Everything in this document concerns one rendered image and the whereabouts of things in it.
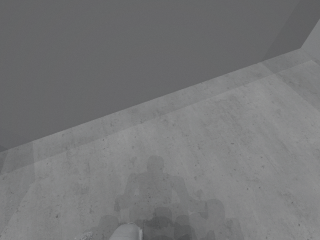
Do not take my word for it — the left robot thigh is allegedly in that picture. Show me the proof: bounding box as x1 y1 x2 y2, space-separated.
109 224 143 240

